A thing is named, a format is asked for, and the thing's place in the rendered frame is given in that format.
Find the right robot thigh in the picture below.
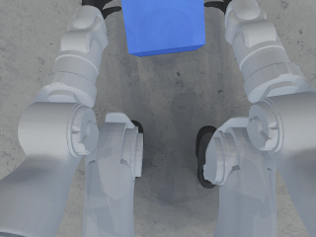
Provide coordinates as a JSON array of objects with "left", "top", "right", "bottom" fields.
[{"left": 207, "top": 126, "right": 277, "bottom": 237}]

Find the robot right forearm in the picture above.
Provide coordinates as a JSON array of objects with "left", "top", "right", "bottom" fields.
[{"left": 224, "top": 0, "right": 316, "bottom": 104}]

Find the left robot hand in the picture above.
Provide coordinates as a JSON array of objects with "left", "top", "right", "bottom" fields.
[{"left": 81, "top": 0, "right": 121, "bottom": 20}]

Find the robot left forearm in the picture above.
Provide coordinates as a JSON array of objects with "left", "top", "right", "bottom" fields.
[{"left": 18, "top": 5, "right": 109, "bottom": 147}]

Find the right robot hand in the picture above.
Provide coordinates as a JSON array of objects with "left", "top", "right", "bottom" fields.
[{"left": 203, "top": 0, "right": 232, "bottom": 16}]

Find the left robot upper arm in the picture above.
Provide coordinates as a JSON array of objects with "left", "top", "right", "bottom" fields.
[{"left": 0, "top": 102, "right": 99, "bottom": 237}]

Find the right robot shin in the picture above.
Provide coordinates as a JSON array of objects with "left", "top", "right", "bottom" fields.
[{"left": 202, "top": 117, "right": 277, "bottom": 185}]

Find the carton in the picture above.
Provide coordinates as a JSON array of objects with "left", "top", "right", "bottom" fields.
[{"left": 120, "top": 0, "right": 205, "bottom": 57}]

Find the right robot upper arm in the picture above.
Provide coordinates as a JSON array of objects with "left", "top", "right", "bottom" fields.
[{"left": 246, "top": 91, "right": 316, "bottom": 237}]

